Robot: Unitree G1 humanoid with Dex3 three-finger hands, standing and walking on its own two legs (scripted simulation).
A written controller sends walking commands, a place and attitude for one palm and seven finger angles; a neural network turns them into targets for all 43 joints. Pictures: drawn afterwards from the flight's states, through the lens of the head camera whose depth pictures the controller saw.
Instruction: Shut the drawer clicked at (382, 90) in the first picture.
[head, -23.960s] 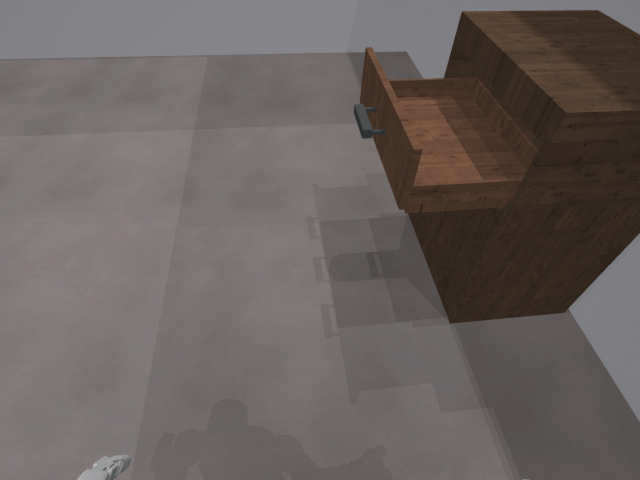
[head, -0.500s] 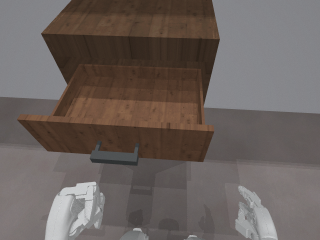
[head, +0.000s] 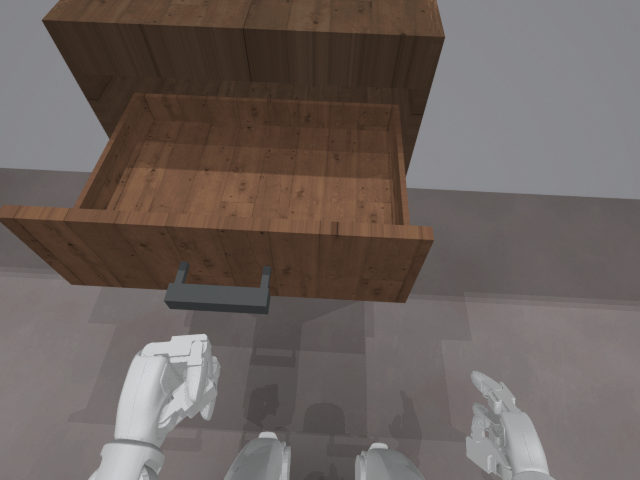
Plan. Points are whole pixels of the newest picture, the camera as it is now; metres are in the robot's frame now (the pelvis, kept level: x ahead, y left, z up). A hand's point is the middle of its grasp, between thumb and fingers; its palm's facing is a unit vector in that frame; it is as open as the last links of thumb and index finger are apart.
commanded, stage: bring the fist close to the handle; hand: left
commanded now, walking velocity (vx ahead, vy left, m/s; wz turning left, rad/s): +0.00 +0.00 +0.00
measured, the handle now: (222, 284) +0.37 +0.15 -0.01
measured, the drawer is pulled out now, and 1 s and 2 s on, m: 0.29 0.29 0.20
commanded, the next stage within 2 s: push the drawer shut in 0.88 s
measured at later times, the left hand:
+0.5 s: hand (229, 358) +0.27 +0.12 -0.01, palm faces -0.07 -1.00 -0.02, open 3.3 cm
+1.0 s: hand (225, 353) +0.27 +0.13 +0.00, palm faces -0.03 -1.00 -0.02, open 3.3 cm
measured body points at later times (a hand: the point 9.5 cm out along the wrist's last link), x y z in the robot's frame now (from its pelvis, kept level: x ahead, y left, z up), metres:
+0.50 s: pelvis -0.01 +0.01 -0.03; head +0.09 +0.02 +0.41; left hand +0.27 +0.18 -0.01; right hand +0.17 -0.22 -0.13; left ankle +0.02 +0.11 -0.64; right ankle +0.00 -0.08 -0.64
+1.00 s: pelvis -0.01 +0.01 -0.03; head +0.10 +0.02 +0.41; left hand +0.27 +0.18 +0.00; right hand +0.17 -0.22 -0.13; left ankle +0.02 +0.11 -0.64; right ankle +0.00 -0.08 -0.64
